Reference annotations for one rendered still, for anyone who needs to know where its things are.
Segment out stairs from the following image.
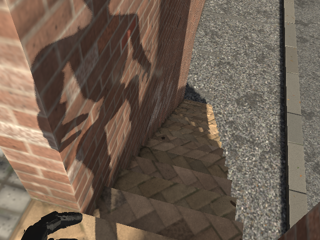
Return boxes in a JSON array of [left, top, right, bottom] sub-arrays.
[[92, 99, 244, 240]]

